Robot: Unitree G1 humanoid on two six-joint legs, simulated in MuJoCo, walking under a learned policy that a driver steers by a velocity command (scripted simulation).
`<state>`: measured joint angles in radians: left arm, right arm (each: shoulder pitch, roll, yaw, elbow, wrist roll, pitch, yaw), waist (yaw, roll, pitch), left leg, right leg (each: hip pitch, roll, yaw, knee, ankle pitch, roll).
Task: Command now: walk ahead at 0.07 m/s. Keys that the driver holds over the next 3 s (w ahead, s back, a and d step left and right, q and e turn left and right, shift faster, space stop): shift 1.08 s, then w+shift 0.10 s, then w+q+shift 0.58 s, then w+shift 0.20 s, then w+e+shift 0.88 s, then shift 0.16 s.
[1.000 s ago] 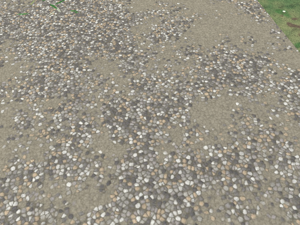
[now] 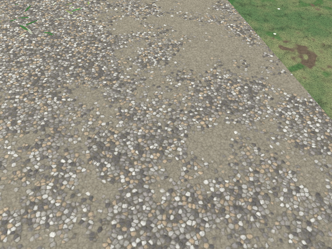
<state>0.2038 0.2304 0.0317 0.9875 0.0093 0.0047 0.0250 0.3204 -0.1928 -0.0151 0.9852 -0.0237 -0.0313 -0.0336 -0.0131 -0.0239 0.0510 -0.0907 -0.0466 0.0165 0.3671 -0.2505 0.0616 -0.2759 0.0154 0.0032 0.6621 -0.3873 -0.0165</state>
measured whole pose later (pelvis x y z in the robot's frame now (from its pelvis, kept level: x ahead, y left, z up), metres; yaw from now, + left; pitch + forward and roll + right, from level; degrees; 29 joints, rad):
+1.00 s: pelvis +0.02 -0.02 +0.00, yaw +0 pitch -2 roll -1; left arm 0.26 0.15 0.00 1.18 0.01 0.00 0.05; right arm 0.32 -0.14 0.02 1.17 -0.01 0.00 -0.05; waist 0.00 0.01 0.03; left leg -0.05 -0.01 0.01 0.37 -0.30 0.02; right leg -0.16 0.05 -0.01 0.38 -0.19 -0.04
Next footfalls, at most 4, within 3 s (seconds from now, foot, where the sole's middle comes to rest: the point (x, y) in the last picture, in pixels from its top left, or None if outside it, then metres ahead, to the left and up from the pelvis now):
0.08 right None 0.07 -0.12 -0.78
1.38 right None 0.15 -0.17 -0.78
1.86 left None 0.49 0.13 -0.78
2.32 right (105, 163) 0.90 0.28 -0.78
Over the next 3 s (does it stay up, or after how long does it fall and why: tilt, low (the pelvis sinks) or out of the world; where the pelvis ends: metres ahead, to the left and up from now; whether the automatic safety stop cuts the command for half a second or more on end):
stays up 1.29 0.43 -0.01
